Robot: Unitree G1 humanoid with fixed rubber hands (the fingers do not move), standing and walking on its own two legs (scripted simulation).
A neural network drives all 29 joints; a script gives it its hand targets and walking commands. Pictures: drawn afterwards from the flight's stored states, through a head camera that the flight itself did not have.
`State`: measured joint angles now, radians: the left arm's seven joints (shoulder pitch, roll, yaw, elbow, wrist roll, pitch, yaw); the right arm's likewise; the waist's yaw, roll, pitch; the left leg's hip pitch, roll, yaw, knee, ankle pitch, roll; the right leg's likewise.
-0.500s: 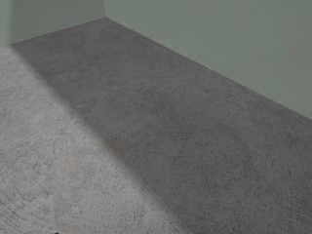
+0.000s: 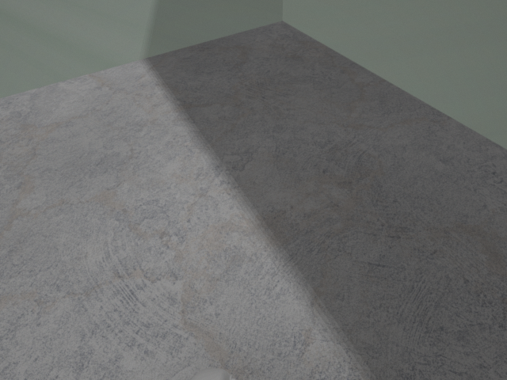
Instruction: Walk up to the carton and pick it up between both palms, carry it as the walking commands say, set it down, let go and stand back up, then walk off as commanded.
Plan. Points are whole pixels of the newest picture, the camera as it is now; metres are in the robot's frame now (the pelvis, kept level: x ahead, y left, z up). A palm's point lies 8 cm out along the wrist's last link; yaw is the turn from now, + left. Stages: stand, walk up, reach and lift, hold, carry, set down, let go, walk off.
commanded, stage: walk off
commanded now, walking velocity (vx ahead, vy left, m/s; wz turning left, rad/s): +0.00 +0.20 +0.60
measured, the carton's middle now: out of the picture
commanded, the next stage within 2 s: stand in 0.32 s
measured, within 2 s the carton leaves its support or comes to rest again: neither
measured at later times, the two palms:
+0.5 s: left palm out of the picture +0.00 +0.47 -0.14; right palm out of the picture +0.12 -0.06 -0.12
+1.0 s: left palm out of the picture -0.07 +0.41 -0.10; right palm out of the picture +0.12 -0.09 -0.13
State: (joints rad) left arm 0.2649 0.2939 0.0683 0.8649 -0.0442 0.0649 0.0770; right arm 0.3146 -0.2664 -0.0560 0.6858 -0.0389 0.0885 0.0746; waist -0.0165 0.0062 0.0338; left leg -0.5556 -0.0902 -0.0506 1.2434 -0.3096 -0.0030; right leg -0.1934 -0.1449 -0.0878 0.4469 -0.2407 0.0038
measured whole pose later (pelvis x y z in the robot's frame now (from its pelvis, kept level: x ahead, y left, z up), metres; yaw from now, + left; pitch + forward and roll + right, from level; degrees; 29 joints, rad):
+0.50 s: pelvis -0.02 +0.18 -0.02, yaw +17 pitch +0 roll -1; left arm 0.15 0.29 0.07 0.87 -0.04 0.10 0.02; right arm 0.33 -0.24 -0.03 0.69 -0.02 0.05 0.01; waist -0.02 -0.01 0.03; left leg -0.36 -0.10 -0.07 0.54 -0.18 0.06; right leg -0.49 -0.06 -0.10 1.13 -0.41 0.12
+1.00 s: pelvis -0.03 +0.12 +0.00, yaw +20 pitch -1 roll +3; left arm 0.27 0.28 0.06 0.86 -0.04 0.05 0.01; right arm 0.34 -0.24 -0.04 0.69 -0.02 0.06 -0.01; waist -0.01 0.02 0.02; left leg -0.40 -0.14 -0.13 0.73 -0.28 0.04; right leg -0.15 0.01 -0.10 0.43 -0.28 -0.09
